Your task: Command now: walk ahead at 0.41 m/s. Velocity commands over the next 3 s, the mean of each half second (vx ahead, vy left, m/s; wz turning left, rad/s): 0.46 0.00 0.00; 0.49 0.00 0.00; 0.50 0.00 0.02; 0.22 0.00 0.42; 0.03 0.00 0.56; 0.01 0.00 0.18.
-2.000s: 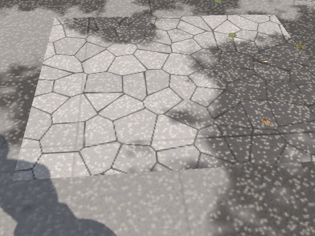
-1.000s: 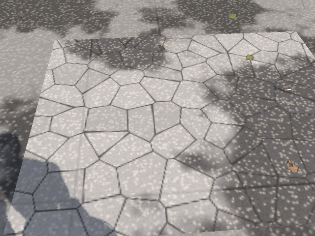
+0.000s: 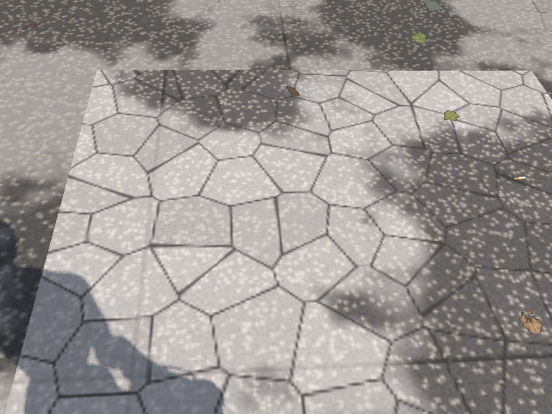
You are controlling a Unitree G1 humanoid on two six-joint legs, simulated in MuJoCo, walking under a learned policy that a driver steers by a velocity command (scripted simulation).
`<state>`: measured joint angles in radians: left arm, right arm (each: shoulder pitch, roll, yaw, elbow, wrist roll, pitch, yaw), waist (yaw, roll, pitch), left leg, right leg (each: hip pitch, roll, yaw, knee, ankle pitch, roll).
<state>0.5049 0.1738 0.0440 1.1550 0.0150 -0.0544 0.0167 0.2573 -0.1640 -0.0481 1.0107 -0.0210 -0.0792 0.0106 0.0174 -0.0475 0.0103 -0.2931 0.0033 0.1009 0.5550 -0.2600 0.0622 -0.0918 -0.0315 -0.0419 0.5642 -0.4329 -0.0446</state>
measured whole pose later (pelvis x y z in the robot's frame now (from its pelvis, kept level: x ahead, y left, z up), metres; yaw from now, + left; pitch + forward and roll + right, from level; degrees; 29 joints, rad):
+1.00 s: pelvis +0.54 +0.01 +0.00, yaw +0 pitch +1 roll -1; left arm 0.49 0.15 0.03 1.09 0.02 -0.10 0.02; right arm -0.01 -0.17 -0.03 0.87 -0.02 -0.06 0.03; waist 0.07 0.01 0.07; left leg -0.51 0.02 0.10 0.55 -0.10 0.10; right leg 0.14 0.06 -0.08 0.23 -0.38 -0.06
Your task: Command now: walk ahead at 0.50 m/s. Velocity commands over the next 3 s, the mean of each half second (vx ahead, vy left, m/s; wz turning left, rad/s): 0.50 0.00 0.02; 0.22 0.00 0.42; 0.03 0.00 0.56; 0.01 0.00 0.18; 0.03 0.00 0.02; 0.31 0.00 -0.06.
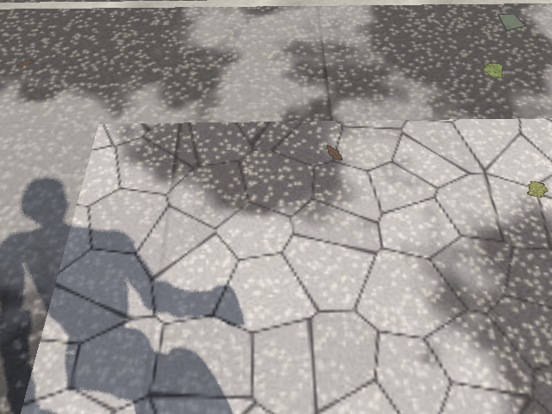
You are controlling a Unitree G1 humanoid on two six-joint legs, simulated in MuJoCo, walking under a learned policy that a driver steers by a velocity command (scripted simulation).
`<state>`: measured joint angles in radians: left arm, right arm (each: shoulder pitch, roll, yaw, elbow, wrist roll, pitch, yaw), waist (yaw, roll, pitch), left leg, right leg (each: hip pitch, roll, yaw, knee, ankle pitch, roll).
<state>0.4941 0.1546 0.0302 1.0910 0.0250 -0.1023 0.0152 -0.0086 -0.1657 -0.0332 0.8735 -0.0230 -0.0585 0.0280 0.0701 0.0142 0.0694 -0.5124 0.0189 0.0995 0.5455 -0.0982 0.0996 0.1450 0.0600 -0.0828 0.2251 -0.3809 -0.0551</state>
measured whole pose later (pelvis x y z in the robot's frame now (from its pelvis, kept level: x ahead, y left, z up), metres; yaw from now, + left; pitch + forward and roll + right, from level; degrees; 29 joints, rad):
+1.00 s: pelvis +0.42 -0.01 +0.01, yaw +16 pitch +0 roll +0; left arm 0.27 0.22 0.05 0.90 0.03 -0.05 0.03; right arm 0.15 -0.22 -0.07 0.84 -0.03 0.06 0.03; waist 0.01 0.01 0.07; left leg -0.50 0.05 0.07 0.81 -0.26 0.03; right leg -0.23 -0.07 -0.29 0.44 -0.22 -0.06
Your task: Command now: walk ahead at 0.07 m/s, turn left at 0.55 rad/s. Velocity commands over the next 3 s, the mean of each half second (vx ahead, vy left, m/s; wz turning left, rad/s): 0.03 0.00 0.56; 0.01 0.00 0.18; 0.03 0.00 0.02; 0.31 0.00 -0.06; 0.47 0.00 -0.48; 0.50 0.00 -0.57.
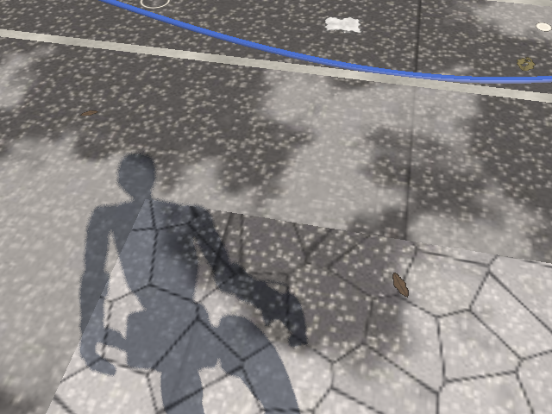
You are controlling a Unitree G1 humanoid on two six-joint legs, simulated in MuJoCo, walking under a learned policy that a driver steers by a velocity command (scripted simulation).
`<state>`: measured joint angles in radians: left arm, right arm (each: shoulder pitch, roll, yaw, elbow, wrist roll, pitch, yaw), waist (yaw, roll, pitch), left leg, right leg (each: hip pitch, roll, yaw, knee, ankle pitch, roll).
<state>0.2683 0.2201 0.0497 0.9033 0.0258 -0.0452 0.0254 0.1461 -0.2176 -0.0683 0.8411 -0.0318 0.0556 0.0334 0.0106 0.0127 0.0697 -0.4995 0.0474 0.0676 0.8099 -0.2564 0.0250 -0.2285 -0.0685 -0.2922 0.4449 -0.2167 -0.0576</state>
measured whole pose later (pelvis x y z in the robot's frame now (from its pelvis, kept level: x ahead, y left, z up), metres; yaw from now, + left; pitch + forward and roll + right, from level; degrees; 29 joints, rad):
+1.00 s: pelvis -0.01 -0.01 +0.00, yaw +20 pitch -2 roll +0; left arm 0.20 0.23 0.02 0.83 0.01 0.01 0.01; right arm 0.22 -0.24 -0.03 0.89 -0.01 0.03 -0.01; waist 0.01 -0.01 0.04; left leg -0.11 -0.03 -0.06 0.41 -0.27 0.01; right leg -0.20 0.02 -0.02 0.44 -0.21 -0.03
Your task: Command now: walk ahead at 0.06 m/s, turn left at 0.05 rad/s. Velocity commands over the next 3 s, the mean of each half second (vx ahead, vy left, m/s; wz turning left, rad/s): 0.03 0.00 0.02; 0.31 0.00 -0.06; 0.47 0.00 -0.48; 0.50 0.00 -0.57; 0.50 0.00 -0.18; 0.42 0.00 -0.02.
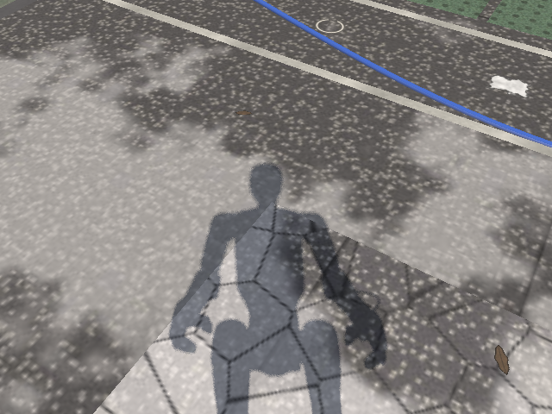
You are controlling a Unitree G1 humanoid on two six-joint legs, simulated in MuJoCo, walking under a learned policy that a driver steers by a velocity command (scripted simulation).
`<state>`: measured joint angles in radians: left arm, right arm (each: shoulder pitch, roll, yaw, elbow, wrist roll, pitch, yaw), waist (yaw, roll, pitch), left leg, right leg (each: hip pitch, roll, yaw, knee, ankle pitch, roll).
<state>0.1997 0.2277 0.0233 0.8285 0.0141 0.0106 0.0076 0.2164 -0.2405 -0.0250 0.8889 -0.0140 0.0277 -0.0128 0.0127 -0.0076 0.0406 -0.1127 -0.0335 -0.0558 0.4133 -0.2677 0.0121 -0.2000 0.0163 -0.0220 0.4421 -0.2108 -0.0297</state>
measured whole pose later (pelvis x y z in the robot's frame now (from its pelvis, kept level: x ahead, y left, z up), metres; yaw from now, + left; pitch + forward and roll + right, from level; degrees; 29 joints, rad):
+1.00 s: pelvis +0.14 -0.04 +0.00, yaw -3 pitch +1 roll +1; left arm 0.49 0.17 0.02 1.09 0.01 -0.09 0.00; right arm 0.14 -0.24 -0.04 0.99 -0.04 -0.05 0.03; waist 0.04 0.03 0.02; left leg -0.55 0.05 0.03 0.97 -0.21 0.03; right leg 0.01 0.07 0.00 0.25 -0.27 -0.09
